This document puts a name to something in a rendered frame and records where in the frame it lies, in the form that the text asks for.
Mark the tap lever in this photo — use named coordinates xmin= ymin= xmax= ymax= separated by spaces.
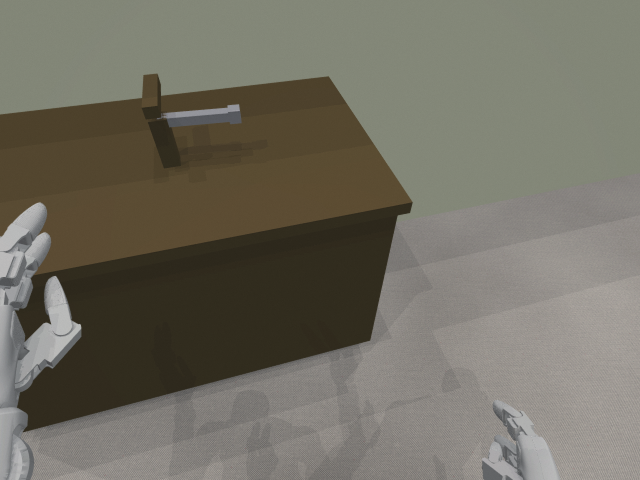
xmin=157 ymin=104 xmax=242 ymax=127

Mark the robot left forearm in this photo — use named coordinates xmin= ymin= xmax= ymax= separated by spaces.
xmin=0 ymin=407 xmax=34 ymax=480

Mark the left robot hand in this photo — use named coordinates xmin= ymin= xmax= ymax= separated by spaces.
xmin=0 ymin=202 xmax=81 ymax=408

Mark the counter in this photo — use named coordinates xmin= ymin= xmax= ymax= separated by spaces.
xmin=0 ymin=74 xmax=413 ymax=432

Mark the right robot hand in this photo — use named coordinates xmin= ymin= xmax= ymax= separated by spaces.
xmin=482 ymin=400 xmax=561 ymax=480

